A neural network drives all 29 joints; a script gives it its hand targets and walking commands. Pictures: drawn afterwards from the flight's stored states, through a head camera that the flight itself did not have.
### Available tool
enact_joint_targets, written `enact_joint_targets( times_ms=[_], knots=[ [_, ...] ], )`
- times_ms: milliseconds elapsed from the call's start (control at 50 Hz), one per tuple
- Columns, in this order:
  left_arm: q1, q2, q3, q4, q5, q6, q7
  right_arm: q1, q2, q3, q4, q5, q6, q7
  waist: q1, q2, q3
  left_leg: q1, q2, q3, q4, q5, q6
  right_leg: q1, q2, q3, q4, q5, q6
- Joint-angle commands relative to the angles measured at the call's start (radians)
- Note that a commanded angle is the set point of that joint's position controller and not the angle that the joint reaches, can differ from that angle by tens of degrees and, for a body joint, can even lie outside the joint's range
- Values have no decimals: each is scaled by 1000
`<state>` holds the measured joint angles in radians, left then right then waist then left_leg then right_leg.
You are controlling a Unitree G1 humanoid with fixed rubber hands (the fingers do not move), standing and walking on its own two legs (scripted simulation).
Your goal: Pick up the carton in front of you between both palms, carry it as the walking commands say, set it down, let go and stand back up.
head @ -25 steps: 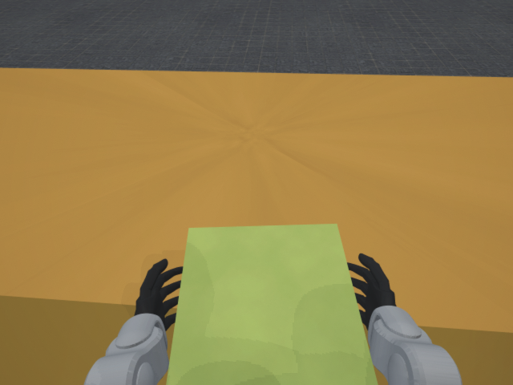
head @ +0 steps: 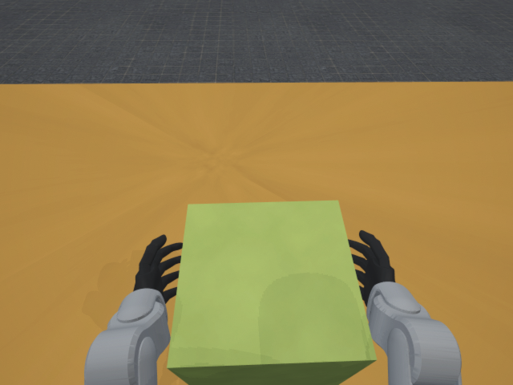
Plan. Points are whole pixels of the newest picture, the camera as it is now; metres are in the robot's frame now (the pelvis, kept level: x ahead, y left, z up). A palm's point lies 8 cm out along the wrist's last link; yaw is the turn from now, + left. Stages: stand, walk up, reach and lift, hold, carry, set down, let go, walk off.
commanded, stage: carry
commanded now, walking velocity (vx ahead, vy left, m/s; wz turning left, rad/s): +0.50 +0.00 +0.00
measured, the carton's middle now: (265, 304) +0.26 -0.01 +0.02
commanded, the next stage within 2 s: none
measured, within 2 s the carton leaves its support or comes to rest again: neither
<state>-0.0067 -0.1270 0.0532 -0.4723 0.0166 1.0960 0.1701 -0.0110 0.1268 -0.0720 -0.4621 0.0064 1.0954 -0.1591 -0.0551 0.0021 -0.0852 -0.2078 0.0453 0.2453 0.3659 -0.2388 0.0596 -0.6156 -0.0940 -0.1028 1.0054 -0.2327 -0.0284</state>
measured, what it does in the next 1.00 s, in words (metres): goes down: right foot, then left foot 0.03 m lower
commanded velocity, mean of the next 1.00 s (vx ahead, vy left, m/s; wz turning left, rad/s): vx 0.50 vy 0.00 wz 0.00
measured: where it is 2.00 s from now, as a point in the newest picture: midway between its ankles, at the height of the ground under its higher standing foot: (248, 189)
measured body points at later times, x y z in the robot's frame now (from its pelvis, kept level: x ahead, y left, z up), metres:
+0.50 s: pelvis +0.35 -0.06 -0.02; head +0.43 -0.07 +0.42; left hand +0.70 +0.12 +0.04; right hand +0.72 -0.19 +0.03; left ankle +0.36 +0.09 -0.68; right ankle +0.32 -0.10 -0.75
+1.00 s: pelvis +0.72 -0.02 -0.06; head +0.76 -0.01 +0.39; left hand +1.07 +0.12 +0.01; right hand +1.06 -0.19 +0.02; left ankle +0.63 +0.01 -0.79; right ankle +0.82 -0.17 -0.74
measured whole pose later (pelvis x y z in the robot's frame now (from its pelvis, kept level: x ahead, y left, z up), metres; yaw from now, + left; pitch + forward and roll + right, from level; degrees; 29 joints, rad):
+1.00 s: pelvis +0.72 -0.02 -0.06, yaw +1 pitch +6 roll -2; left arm -0.38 -0.17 0.28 -0.11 0.05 0.93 0.21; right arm -0.41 0.14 -0.25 -0.06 0.00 0.92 -0.17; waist -0.07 0.01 -0.01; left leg -0.21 -0.05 0.13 0.48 -0.28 0.13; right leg -0.69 -0.05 -0.03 0.84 -0.12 -0.04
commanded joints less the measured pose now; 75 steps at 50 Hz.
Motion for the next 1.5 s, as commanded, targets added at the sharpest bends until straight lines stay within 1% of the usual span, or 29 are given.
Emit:
enact_joint_targets(
  times_ms=[0, 100, 160, 180, 200, 220, 300, 420, 540, 600, 620, 640, 660, 680, 720, 760, 900, 1000, 1040, 1080, 1100, 1120, 1140, 1160, 1180, 1220, 1260, 1320, 1480],
  knots=[
    [-544, -522, -390, 98, -61, -59, 48, -585, 496, 448, 75, 131, -60, -15, 7, 126, -56, 120, 192, -144, -197, 100, 94, -36, 10, -53, -282, 187, 5],
    [-725, -533, -365, 254, -89, -84, 58, -727, 531, 387, 262, 84, -91, -58, 6, 147, -62, 170, 178, -108, -89, 265, 67, 92, 45, -95, -433, 240, -26],
    [-793, -571, -334, 371, -90, -103, 45, -837, 588, 387, 346, 71, -107, -65, 103, 89, -233, 151, 103, -29, 326, 539, 6, 445, 131, -151, -495, 123, -51],
    [-815, -584, -325, 395, -87, -111, 42, -875, 600, 380, 364, 69, -110, -66, 137, -44, -326, -5, 52, -38, 588, 335, -23, 666, 44, -17, -494, 74, -69],
    [-859, -584, -321, 413, -91, -120, 41, -893, 631, 383, 368, 70, -113, -66, 116, -300, -379, -243, -52, -85, 857, -107, -46, 797, -211, 431, -564, 81, -155],
    [-891, -620, -326, 431, -108, -128, 37, -918, 647, 381, 367, 73, -121, -65, 122, -342, -396, -449, -95, -204, 1016, -296, -41, 875, -289, 669, -647, 86, -222],
    [-1080, -816, -407, 383, -199, -181, -15, -1003, 794, 342, 430, 57, -168, -54, 94, -66, -324, -474, 18, -267, 943, -123, 14, 644, -199, 347, -617, 283, -153],
    [-958, -787, -421, 343, -174, -240, -15, -934, 768, 404, 379, 53, -235, -46, 110, -121, -395, -561, 2, -198, 684, -36, 5, 796, -157, 194, -545, 686, -154],
    [-851, -724, -442, 280, -144, -229, 0, -854, 717, 425, 293, 67, -224, -34, 150, -104, -269, -407, -104, -32, 150, 321, -11, 785, -4, 24, -491, 746, -105],
    [-847, -684, -453, 256, -144, -210, 11, -841, 663, 419, 263, 81, -202, -31, 59, -96, -314, -27, -126, -25, -1, 472, 19, 656, 0, -31, -237, 749, -65],
    [-838, -663, -449, 262, -141, -197, 17, -820, 633, 410, 272, 75, -190, -34, 8, -40, -339, 163, -39, -81, 25, 532, 48, 507, 17, -33, -98, 561, -40],
    [-834, -636, -435, 266, -136, -179, 25, -788, 589, 399, 291, 71, -178, -41, -25, 99, -377, 398, 147, -272, 154, 839, 127, 251, 67, 4, 83, 143, -22],
    [-824, -620, -426, 264, -132, -159, 30, -769, 548, 381, 297, 67, -169, -52, -32, 261, -459, 606, 321, -578, 235, 987, 245, -16, 179, 45, 318, -368, -5],
    [-805, -595, -406, 279, -118, -141, 37, -760, 542, 369, 313, 78, -157, -61, -44, 272, -505, 628, 356, -775, 184, 714, 294, -138, 167, 112, 449, -397, -30],
    [-823, -643, -375, 265, -119, -137, 46, -835, 627, 420, 262, 137, -146, -47, -26, 106, -407, 488, 303, -723, 86, 379, 265, -227, 103, 153, 409, -286, -41],
    [-867, -685, -347, 275, -101, -147, 45, -933, 721, 467, 238, 193, -152, -16, 2, -17, -328, 267, 257, -595, 34, 377, 214, -125, 49, 138, 261, -192, -20],
    [-872, -703, -362, 357, -53, -184, 36, -929, 718, 450, 322, 153, -188, -6, -13, 91, -266, 271, 125, -319, 49, 698, 111, -109, 73, 32, -161, 132, -11],
    [-875, -690, -388, 328, -86, -178, 36, -852, 690, 417, 331, 127, -189, -18, -52, 112, -228, 315, 44, -216, 72, 732, 69, 50, 153, -94, -516, 414, -30],
    [-838, -660, -377, 358, -77, -168, 36, -819, 664, 408, 355, 99, -180, -28, -30, 127, -237, 315, 52, -208, 198, 780, 59, 151, 172, -103, -588, 434, -59],
    [-798, -634, -348, 397, -54, -159, 37, -818, 660, 412, 379, 86, -170, -35, 54, 108, -305, 224, 38, -154, 463, 717, 14, 416, 144, -91, -647, 483, -81],
    [-785, -624, -328, 410, -39, -156, 38, -831, 660, 413, 388, 87, -165, -34, 107, 47, -348, 63, 15, -139, 631, 526, -3, 619, 62, -20, -604, 548, -91],
    [-783, -613, -312, 421, -34, -155, 41, -862, 667, 410, 391, 88, -161, -34, 138, -126, -402, -259, -65, -179, 873, 6, -17, 881, -143, 238, -438, 905, -184],
    [-804, -612, -323, 427, -49, -155, 46, -848, 669, 395, 402, 88, -158, -35, 128, -282, -492, -495, -127, -243, 1105, -394, -31, 1029, -319, 548, -419, 874, -310],
    [-820, -640, -338, 436, -70, -157, 45, -873, 677, 383, 403, 85, -159, -39, 127, -214, -479, -570, -100, -288, 1185, -352, -3, 971, -318, 607, -468, 596, -337],
    [-856, -716, -363, 410, -102, -166, 33, -876, 720, 382, 381, 86, -169, -42, 129, -113, -443, -598, -67, -294, 1139, -290, 6, 889, -260, 557, -553, 356, -318],
    [-960, -816, -419, 384, -161, -190, 3, -926, 765, 367, 381, 69, -192, -39, 112, 22, -305, -524, -9, -282, 944, -192, 4, 628, -210, 454, -619, 282, -248],
    [-1019, -845, -463, 362, -196, -217, -15, -927, 779, 356, 397, 48, -215, -36, 83, -26, -310, -448, 1, -260, 822, -163, -3, 532, -182, 377, -640, 286, -222],
    [-981, -819, -475, 344, -205, -246, -18, -883, 762, 378, 392, 32, -247, -41, 105, -97, -328, -492, -1, -221, 674, -64, -8, 613, -142, 288, -606, 516, -204],
    [-836, -705, -440, 338, -156, -240, 12, -833, 670, 399, 322, 49, -239, -48, 163, -107, -251, -432, -89, -78, 186, 307, 2, 739, -4, 97, -512, 738, -98]
  ],
)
